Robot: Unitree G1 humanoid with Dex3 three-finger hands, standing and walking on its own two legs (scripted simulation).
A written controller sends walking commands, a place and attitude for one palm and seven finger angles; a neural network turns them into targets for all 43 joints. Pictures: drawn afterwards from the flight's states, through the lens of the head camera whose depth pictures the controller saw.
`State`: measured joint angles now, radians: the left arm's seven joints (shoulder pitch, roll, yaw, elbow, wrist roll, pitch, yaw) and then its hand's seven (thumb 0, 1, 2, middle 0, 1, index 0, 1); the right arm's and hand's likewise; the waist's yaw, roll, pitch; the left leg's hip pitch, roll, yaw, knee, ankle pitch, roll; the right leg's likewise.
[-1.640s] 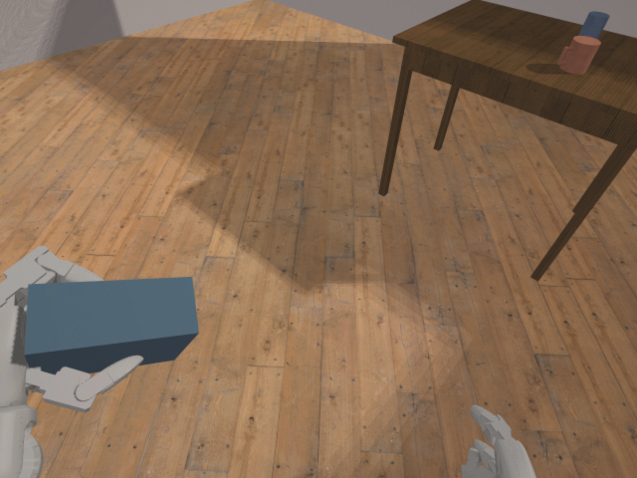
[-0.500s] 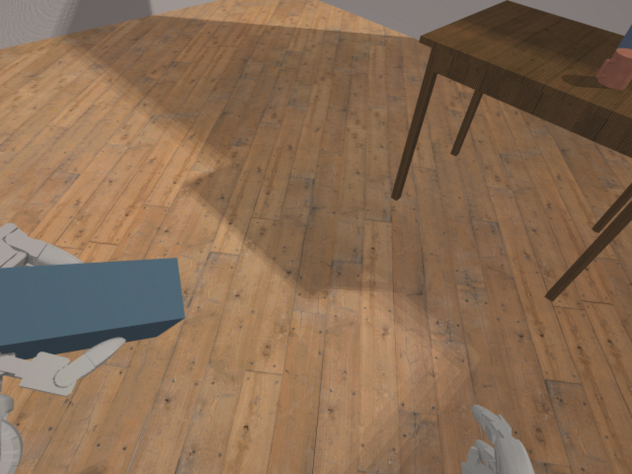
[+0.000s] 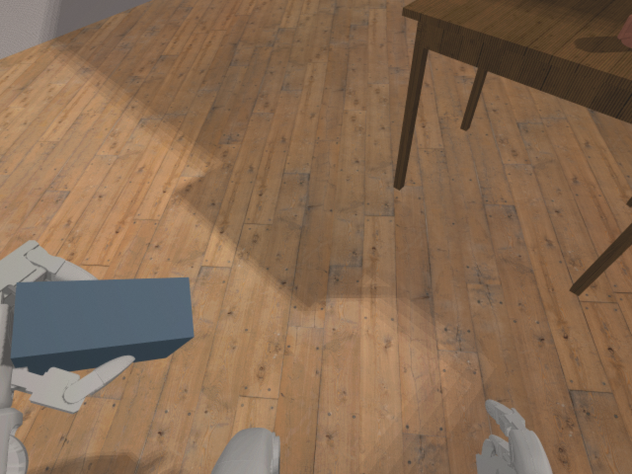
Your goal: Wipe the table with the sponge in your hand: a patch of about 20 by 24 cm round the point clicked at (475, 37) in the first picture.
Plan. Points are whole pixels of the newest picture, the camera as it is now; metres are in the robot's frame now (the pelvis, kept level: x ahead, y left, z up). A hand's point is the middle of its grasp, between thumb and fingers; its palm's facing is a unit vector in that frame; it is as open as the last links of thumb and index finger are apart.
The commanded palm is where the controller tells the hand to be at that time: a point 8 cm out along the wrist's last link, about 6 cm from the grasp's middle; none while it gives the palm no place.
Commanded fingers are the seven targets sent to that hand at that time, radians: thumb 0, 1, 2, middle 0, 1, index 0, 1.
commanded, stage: walk to a spot facing it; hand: left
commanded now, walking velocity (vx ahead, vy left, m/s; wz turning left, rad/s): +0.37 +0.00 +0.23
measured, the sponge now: (131, 325) +0.24 +0.18 +0.14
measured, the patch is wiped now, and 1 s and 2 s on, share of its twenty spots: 0.00 0.00 0.00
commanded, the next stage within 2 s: none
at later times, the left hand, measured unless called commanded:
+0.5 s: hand (111, 175) +0.39 +0.23 +0.19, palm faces +0.44 -0.79 -0.42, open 9.9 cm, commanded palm +0.31 +0.28 +0.19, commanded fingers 0.00 0.10 1.30 -1.20 -1.60 -1.20 -1.60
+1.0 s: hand (186, 115) +0.49 +0.17 +0.19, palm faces +0.51 -0.70 -0.50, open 9.9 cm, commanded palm +0.41 +0.22 +0.19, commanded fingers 0.00 0.10 1.30 -1.20 -1.60 -1.20 -1.60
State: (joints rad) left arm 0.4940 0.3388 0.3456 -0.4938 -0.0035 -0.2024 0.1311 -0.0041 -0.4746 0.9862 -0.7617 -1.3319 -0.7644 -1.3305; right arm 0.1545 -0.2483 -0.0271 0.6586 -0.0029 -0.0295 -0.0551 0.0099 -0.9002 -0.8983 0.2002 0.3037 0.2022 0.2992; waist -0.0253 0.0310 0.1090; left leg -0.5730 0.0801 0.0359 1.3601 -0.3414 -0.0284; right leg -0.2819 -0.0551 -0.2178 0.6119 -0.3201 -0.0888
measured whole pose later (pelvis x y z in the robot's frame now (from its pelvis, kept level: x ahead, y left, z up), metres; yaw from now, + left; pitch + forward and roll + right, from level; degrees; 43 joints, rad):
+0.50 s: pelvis +0.17 -0.01 -0.01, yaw +4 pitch -2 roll +2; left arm 0.37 0.41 0.37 -0.51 -0.02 -0.20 0.15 0.00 -0.48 0.99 -0.76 -1.33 -0.77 -1.33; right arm 0.16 -0.13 0.02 0.59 0.00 -0.06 -0.04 0.01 -0.90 -0.90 0.20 0.30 0.20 0.30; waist -0.03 -0.04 0.08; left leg -0.32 0.05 0.17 0.60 -0.24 0.03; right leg -0.48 -0.08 -0.06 1.25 -0.49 0.01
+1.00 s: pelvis +0.32 -0.09 +0.01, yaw +13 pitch -1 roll +3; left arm 0.49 0.39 0.36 -0.59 -0.01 -0.22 0.15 0.00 -0.48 0.99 -0.76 -1.33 -0.77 -1.33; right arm 0.18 -0.27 -0.06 0.59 0.00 -0.04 -0.06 0.01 -0.90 -0.90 0.20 0.30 0.20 0.30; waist -0.02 -0.02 0.11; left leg -0.54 0.09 0.13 0.95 -0.32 -0.02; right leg -0.17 -0.12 -0.26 0.51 -0.32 -0.03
